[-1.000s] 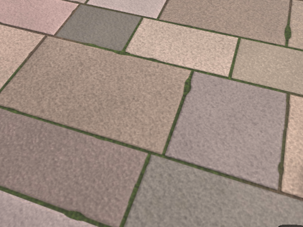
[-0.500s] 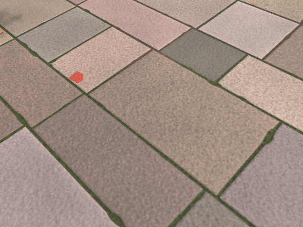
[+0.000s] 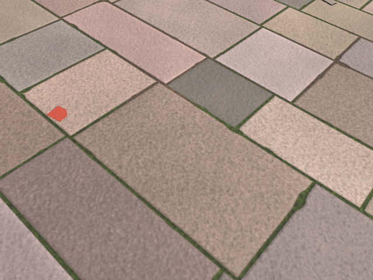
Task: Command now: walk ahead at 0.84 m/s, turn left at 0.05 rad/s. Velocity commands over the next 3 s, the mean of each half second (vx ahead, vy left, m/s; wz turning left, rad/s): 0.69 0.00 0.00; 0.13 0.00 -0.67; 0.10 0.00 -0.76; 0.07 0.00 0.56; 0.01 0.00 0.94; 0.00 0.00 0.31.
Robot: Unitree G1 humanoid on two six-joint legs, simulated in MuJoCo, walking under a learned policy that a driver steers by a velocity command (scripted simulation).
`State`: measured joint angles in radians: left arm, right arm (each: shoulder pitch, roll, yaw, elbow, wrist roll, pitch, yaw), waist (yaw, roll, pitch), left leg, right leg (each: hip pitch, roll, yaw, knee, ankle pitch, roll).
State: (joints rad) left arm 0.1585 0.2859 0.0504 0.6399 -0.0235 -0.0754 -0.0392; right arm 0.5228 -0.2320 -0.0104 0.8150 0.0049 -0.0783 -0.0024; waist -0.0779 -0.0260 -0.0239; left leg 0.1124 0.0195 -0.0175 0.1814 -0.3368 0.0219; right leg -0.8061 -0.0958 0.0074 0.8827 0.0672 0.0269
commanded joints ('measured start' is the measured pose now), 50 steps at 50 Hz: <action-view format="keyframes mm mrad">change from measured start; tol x64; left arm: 1 -259 20 -12 -141 -14 -31 -29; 50 130 115 71 -32 2 178 35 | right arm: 1 2 -165 -34 -32 12 -13 -7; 50 -530 -219 -111 -147 8 71 -16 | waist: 1 -27 147 212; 11 271 -273 -529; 50 134 129 -89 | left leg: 1 -129 215 -93 -172 133 164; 8 -40 241 20 345 1180 112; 12 -925 4 -152 1288 -98 59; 32 134 437 -448 335 1098 203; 50 -328 341 141 143 169 126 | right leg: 1 -7 15 -37 -168 61 -15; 10 1393 -234 575 -345 -840 -337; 20 464 -94 40 -709 378 -263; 34 208 113 109 454 -691 18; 50 533 19 -117 -191 -357 -59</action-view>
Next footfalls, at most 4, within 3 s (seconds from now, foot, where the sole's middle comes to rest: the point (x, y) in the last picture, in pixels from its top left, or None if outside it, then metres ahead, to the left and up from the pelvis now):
0.18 right None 0.32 -0.18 -0.78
0.60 left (163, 248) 0.63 0.03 -0.78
1.04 right None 0.47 -0.19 -0.78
1.52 left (187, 243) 0.65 -0.06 -0.78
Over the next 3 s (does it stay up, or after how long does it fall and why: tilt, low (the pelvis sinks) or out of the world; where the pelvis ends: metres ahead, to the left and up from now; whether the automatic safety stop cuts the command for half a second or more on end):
stays up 0.63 -0.16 -0.01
